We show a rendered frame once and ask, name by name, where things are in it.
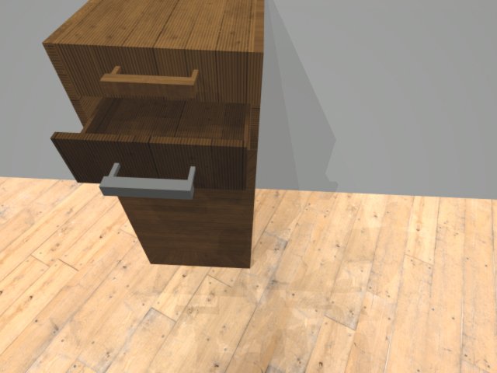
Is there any drawer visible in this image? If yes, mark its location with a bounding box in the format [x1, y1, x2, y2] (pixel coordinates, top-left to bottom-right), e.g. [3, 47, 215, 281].
[50, 97, 251, 190]

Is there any cabinet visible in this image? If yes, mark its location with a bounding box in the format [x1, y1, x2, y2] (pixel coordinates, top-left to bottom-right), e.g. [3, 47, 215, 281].
[42, 0, 264, 269]

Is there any handle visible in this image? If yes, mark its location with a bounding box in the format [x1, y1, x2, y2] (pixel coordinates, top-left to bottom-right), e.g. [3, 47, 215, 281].
[99, 163, 196, 200]
[100, 74, 197, 98]

